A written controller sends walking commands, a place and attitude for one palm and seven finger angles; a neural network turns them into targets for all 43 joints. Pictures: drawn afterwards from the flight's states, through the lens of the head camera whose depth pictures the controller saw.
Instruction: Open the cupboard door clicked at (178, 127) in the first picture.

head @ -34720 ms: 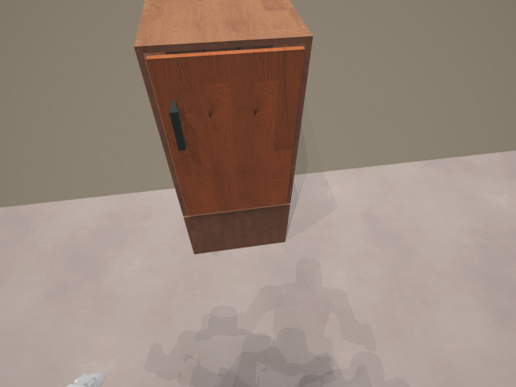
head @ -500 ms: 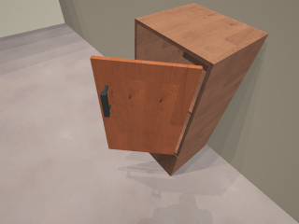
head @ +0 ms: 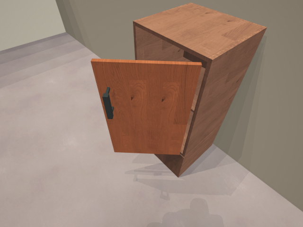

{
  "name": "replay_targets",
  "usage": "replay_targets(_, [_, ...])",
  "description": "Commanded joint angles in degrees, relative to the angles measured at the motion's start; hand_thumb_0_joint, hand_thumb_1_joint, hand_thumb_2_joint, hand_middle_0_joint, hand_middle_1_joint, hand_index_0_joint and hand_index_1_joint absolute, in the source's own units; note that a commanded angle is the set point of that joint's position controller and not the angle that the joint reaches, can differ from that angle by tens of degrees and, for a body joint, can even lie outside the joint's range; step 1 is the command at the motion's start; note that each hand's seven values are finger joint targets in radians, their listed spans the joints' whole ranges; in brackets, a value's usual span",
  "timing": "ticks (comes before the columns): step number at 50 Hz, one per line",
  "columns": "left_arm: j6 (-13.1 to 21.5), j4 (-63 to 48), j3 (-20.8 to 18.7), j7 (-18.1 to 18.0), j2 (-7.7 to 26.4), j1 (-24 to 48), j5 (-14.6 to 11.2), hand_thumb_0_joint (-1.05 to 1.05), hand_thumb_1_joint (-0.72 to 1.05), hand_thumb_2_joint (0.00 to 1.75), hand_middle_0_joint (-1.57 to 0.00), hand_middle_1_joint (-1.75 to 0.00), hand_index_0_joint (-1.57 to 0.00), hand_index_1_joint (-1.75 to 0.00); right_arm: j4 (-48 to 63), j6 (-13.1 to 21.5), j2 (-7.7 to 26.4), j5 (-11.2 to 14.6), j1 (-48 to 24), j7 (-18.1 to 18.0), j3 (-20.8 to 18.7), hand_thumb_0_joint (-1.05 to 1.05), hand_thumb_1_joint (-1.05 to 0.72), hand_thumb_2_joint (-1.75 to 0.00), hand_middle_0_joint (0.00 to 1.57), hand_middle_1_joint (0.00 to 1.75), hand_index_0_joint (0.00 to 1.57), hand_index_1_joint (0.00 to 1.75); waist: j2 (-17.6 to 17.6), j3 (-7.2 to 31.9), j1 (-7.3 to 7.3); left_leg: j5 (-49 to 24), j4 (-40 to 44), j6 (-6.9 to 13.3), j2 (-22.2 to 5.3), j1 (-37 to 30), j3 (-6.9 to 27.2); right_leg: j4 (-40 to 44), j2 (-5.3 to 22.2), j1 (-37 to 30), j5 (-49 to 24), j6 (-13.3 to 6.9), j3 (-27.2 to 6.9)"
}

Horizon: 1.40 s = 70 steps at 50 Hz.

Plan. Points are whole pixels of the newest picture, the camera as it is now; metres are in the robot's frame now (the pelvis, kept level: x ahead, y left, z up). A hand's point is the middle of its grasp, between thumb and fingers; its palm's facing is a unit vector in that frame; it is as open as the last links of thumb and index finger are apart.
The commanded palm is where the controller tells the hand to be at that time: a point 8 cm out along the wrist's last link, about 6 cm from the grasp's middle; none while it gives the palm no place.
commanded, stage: look again from close up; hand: left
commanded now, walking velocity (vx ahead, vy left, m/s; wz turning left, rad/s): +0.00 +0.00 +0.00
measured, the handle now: (109, 103) +0.56 +0.20 -0.03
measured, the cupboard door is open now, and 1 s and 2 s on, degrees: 46 46 46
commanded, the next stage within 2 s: raise the hand with hooked fingers in 0.32 s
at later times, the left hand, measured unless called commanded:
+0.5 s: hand out of the picture +0.06 +0.18 -0.13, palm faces +0.20 -0.96 -0.19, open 7.4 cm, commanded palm +0.09 +0.22 -0.07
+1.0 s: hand (83, 214) +0.17 +0.19 -0.06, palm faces +0.09 -0.99 -0.07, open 9.6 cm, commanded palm +0.15 +0.25 -0.05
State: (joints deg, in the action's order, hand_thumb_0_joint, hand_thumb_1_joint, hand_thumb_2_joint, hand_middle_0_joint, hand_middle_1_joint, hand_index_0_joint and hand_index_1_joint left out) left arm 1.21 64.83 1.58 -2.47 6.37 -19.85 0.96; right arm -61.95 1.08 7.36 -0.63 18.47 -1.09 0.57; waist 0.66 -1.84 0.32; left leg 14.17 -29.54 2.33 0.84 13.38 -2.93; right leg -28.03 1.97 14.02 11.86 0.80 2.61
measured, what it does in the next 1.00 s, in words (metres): lowers itself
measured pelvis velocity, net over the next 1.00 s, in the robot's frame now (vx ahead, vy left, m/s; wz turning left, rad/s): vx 0.00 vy -0.03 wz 0.05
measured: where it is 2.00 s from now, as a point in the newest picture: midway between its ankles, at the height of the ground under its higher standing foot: outside the picture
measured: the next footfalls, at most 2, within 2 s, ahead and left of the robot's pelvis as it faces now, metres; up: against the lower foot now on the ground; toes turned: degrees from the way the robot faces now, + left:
none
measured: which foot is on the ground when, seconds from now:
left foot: down 0.00-1.00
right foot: down 0.00-1.00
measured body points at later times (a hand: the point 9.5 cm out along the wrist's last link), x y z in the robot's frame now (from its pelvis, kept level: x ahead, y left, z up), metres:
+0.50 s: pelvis -0.01 -0.01 +0.00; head -0.02 -0.01 +0.45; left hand +0.05 +0.23 -0.12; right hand +0.03 -0.24 -0.14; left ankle +0.02 +0.09 -0.74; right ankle +0.04 -0.13 -0.74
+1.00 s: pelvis +0.00 -0.03 -0.11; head +0.07 -0.01 +0.34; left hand +0.16 +0.24 -0.05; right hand +0.25 -0.24 -0.16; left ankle +0.02 +0.09 -0.74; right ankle +0.04 -0.13 -0.74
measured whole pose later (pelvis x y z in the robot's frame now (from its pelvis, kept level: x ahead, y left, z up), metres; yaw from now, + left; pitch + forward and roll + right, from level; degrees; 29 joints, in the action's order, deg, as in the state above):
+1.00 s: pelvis +0.00 -0.03 -0.11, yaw +3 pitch +15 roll -3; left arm 28.7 -1.8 -13.0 20.8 13.6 -28.0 -17.5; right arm -29.8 14.4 12.7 1.4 7.9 -2.3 -1.2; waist 0.4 7.8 -3.4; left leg 32.9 -74.0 -0.5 -1.0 56.5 4.1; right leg -70.1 -0.1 54.3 31.2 -2.6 7.5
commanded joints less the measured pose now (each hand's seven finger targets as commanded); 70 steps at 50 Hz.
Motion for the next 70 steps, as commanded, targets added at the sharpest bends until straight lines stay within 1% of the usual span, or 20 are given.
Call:
replay_targets(1, [0.1,-4.1,-1.6,-0.1,6.4,-2.2,0.3,0.00,0.90,0.90,-0.20,-0.30,-0.20,-0.30,4.5,0.7,6.4,-0.2,1.4,-0.3,-1.5,0.00,-0.90,-0.90,0.20,0.30,0.20,0.30,0.6,-3.9,-0.09,6.7,10.3,-0.5,-6.5,7.3,8.9,3.3,3.4,0.6,5.0,-2.8,-4.7])
replay_targets(7, [-0.2,-6.1,-2.0,0.1,7.0,-2.7,0.4,0.00,0.90,0.90,-0.20,-0.30,-0.20,-0.30,5.7,0.5,8.1,-0.4,1.0,0.0,-2.0,0.00,-0.90,-0.90,0.20,0.30,0.20,0.30,-0.6,-5.1,-0.51,12.3,13.2,0.0,-6.3,9.4,9.6,3.5,3.1,0.5,5.9,-2.5,-4.7])
replay_targets(20, [0.3,-7.3,-2.1,0.4,8.5,-1.0,0.0,0.00,0.90,0.90,-0.20,-0.30,-0.20,-0.30,4.0,0.6,7.8,-0.1,1.2,0.1,-1.3,0.00,-0.90,-0.90,0.20,0.30,0.20,0.30,-1.6,-2.6,-0.03,3.4,10.7,-0.8,-5.3,4.2,6.7,7.8,4.5,-0.2,4.1,-2.6,-6.4])
replay_targets(21, [0.1,-4.9,-1.8,-1.6,9.7,-4.0,0.5,0.00,0.90,0.90,-0.20,-0.30,-0.20,-0.30,6.7,0.3,9.9,0.2,-4.5,0.4,-1.5,0.00,-0.90,-0.90,0.20,0.30,0.20,0.30,-2.5,-6.4,-2.54,3.9,1.9,-2.5,-6.6,5.6,2.0,6.3,5.6,2.6,-0.1,-2.1,-5.4])
replay_targets(22, [13.5,-94.1,-12.0,-0.9,23.4,41.7,-12.4,0.00,0.88,0.89,-0.20,-0.32,-0.20,-0.32,28.4,8.9,17.3,3.7,-6.8,-2.7,-2.2,0.00,-0.90,-0.90,0.20,0.30,0.20,0.30,8.6,21.0,5.72,0.7,7.9,-1.3,-0.2,-8.2,2.3,1.6,-0.1,-3.9,1.2,-2.2,-0.9])
replay_targets(23, [11.1,-78.6,-11.2,-3.3,20.4,13.5,-8.8,0.00,0.85,0.88,-0.20,-0.33,-0.20,-0.33,24.8,14.2,13.3,4.1,-10.9,-5.1,-0.5,0.00,-0.90,-0.90,0.20,0.30,0.20,0.30,12.9,17.7,-0.95,7.6,9.1,-1.5,-1.9,-5.0,2.5,-2.7,-1.6,-1.7,7.5,-3.7,1.4])
replay_targets(24, [4.5,-68.8,-4.6,-4.4,8.1,-1.8,-10.4,0.00,0.83,0.87,-0.21,-0.34,-0.21,-0.34,24.4,16.3,11.3,4.9,-10.7,-4.5,-1.1,0.00,-0.90,-0.90,0.20,0.30,0.20,0.30,10.7,7.8,0.71,15.1,10.8,-3.1,-2.3,4.8,5.4,-2.9,-2.4,4.1,10.3,-2.8,4.4])
replay_targets(25, [5.0,-67.3,-3.1,-3.6,4.2,-0.9,-12.5,0.00,0.81,0.86,-0.21,-0.36,-0.21,-0.36,23.3,17.3,12.5,5.2,-8.3,-4.6,-1.1,0.00,-0.90,-0.90,0.20,0.30,0.20,0.30,5.9,0.7,2.31,15.6,8.1,-2.6,-0.9,7.1,5.4,-2.6,-2.7,7.8,10.1,-2.2,4.3])
replay_targets(26, [8.6,-68.7,-5.2,-2.8,6.9,3.3,-12.9,0.00,0.78,0.85,-0.21,-0.37,-0.21,-0.37,26.0,18.6,13.7,4.2,-9.5,-4.4,-1.6,0.00,-0.90,-0.90,0.20,0.30,0.20,0.30,4.1,-3.9,3.09,16.8,4.5,-2.4,-0.4,10.5,6.6,-2.5,-2.2,11.9,13.9,-1.8,4.0])
replay_targets(28, [16.2,-57.2,-8.2,1.0,6.3,-1.4,-12.8,0.00,0.74,0.83,-0.21,-0.40,-0.21,-0.40,27.3,19.4,14.2,2.2,-8.8,-3.4,-3.3,0.00,-0.90,-0.90,0.20,0.30,0.20,0.30,-9.4,-2.8,2.53,16.9,-4.8,-2.6,0.3,18.7,5.7,-5.9,-2.0,21.1,22.9,-1.3,3.7])
replay_targets(30, [25.5,-50.1,-10.5,8.2,5.0,-9.9,-14.1,0.00,0.69,0.81,-0.22,-0.43,-0.22,-0.43,30.4,20.1,13.5,1.5,-9.0,-1.5,-5.0,0.00,-0.90,-0.90,0.20,0.30,0.20,0.30,-14.2,4.4,-1.26,12.7,-14.7,-2.9,1.1,25.3,3.0,-12.5,-1.6,25.2,26.0,-1.7,1.4])
replay_targets(32, [34.6,-50.0,-11.6,16.4,5.1,-14.9,-15.8,0.00,0.64,0.79,-0.22,-0.47,-0.22,-0.47,34.0,20.4,13.3,1.3,-11.2,0.3,-6.0,0.00,-0.90,-0.90,0.20,0.30,0.20,0.30,-13.5,9.7,-3.52,10.9,-22.1,-2.8,1.5,31.9,2.2,-18.2,-1.2,26.1,23.8,-2.3,-2.0])
replay_targets(34, [38.9,-50.0,-15.3,24.0,10.6,-14.1,-16.7,0.00,0.60,0.77,-0.22,-0.50,-0.22,-0.50,37.6,20.1,14.1,1.9,-12.1,1.8,-6.6,0.00,-0.90,-0.90,0.20,0.30,0.20,0.30,-2.8,11.4,-3.77,12.6,-26.8,-2.8,2.2,35.9,1.6,-21.8,-0.3,27.7,25.2,-3.5,-5.2])
replay_targets(37, [34.3,-60.1,-18.8,27.1,14.2,-9.9,-20.7,0.00,0.53,0.74,-0.23,-0.54,-0.23,-0.54,43.9,18.6,14.5,3.6,-14.1,0.4,-6.5,0.00,-0.90,-0.90,0.20,0.30,0.20,0.30,-5.1,15.6,-4.09,18.2,-28.0,-1.5,2.1,40.0,1.7,-22.0,-0.4,28.2,33.9,-2.4,-7.6])
replay_targets(39, [32.0,-70.6,-20.7,25.5,16.2,-6.3,-22.6,0.00,0.48,0.72,-0.23,-0.57,-0.23,-0.57,45.1,17.5,13.8,3.2,-13.0,-0.6,-6.0,0.00,-0.90,-0.90,0.20,0.30,0.20,0.30,0.2,18.6,-3.89,14.9,-30.2,-1.1,1.5,39.4,2.4,-23.7,-1.0,27.8,30.5,-2.4,-8.5])
replay_targets(43, [33.0,-84.4,-18.9,20.7,15.7,-1.6,-19.6,0.00,0.39,0.68,-0.24,-0.63,-0.24,-0.63,42.2,16.1,12.6,2.5,-9.4,-1.8,-5.8,0.00,-0.90,-0.90,0.20,0.30,0.20,0.30,5.3,21.6,-0.58,6.3,-32.4,-0.4,-0.4,34.6,4.2,-27.7,-2.6,30.5,15.2,-2.7,-4.9])
replay_targets(44, [33.3,-85.2,-17.5,21.0,15.9,1.0,-19.3,0.00,0.36,0.67,-0.24,-0.64,-0.24,-0.64,41.2,15.9,13.0,2.1,-8.6,-2.0,-5.4,0.00,-0.90,-0.90,0.20,0.30,0.20,0.30,4.6,20.9,0.98,4.5,-33.7,-0.2,-0.7,34.3,4.9,-29.3,-3.2,31.9,11.7,-2.7,-4.0])
replay_targets(48, [30.6,-78.6,-17.2,24.2,14.8,-3.0,-18.7,0.00,0.27,0.63,-0.25,-0.70,-0.25,-0.70,38.1,15.8,13.2,2.4,-8.4,-2.1,-5.6,0.00,-0.90,-0.90,0.20,0.30,0.20,0.30,4.0,22.5,1.88,0.2,-34.9,-0.5,-0.9,34.0,5.2,-30.4,-3.3,32.3,4.7,-2.2,-1.9])
replay_targets(56, [22.6,-75.4,-25.1,27.1,18.0,-5.8,-23.2,0.00,0.08,0.55,-0.26,-0.82,-0.26,-0.82,39.1,14.9,12.7,3.0,-10.5,-2.4,-5.4,0.00,-0.90,-0.90,0.20,0.30,0.20,0.30,0.6,29.2,-2.10,-3.9,-32.5,-1.0,-0.5,33.6,5.5,-30.0,-2.6,24.6,1.1,-1.8,-1.2])
replay_targets(70, [25.7,-71.6,-26.0,27.1,21.1,2.1,-23.2,0.00,-0.24,0.41,-0.28,-1.03,-0.28,-1.03,39.6,14.7,15.1,3.1,-6.6,-2.4,-4.8,0.00,-0.90,-0.90,0.20,0.30,0.20,0.30,3.2,24.6,-0.60,-0.9,-28.7,-1.3,-0.5,31.2,5.6,-28.9,-3.1,29.2,6.7,-2.4,0.6])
